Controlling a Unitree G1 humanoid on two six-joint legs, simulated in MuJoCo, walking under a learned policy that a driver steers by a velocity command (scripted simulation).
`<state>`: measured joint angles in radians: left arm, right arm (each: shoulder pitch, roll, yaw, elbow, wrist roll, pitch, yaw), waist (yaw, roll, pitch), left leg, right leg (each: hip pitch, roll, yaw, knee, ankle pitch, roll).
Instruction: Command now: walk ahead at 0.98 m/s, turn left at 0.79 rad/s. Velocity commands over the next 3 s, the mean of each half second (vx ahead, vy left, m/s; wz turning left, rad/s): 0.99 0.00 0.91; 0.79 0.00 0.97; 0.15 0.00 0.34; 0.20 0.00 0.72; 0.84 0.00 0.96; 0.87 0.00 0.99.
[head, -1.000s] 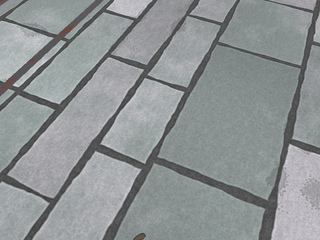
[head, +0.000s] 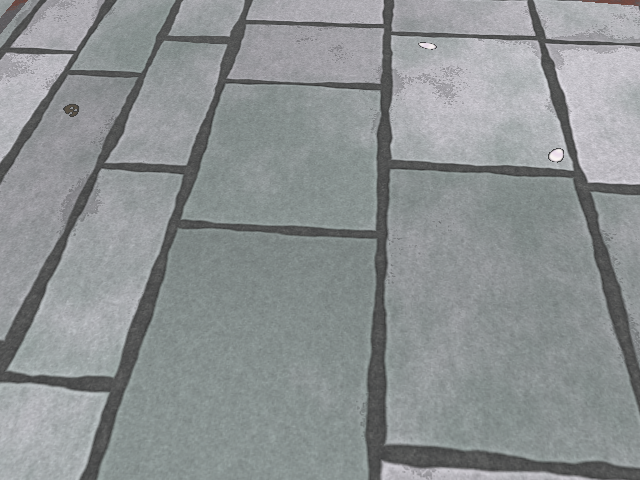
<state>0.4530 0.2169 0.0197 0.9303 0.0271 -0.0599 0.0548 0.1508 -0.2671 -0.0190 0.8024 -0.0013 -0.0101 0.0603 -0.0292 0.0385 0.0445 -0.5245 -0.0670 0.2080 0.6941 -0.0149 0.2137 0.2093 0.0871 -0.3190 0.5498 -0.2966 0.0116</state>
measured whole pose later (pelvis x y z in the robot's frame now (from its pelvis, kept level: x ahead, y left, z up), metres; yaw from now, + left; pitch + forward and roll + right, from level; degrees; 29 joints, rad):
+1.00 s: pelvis +0.77 +0.18 +0.01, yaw +58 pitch +0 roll +2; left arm 0.17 0.22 0.00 0.65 0.04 -0.04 0.02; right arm 0.24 -0.32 -0.06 0.75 -0.01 0.00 -0.01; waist 0.01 0.01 0.14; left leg -0.34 -0.24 0.01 0.52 -0.17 0.19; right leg -0.57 -0.11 0.07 1.34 -0.44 0.09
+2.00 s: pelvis +0.92 +0.30 +0.03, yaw +90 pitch +3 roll -1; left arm 0.12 0.31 0.05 0.66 0.00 0.01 0.00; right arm 0.34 -0.31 -0.09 0.72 -0.02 0.02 0.03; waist -0.05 -0.02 -0.03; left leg -0.23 -0.15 -0.31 0.47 -0.26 0.07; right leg -0.32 0.05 0.07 0.55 -0.34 0.04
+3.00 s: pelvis +0.55 +0.92 +0.00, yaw +147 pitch +2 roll -1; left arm 0.05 0.28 0.00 0.60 0.06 -0.07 0.01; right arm 0.34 -0.37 -0.08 0.80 0.02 -0.04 -0.02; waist -0.09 0.02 0.11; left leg -0.20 -0.17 -0.17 1.25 -0.49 0.08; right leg -0.51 -0.04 -0.04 0.63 -0.14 0.01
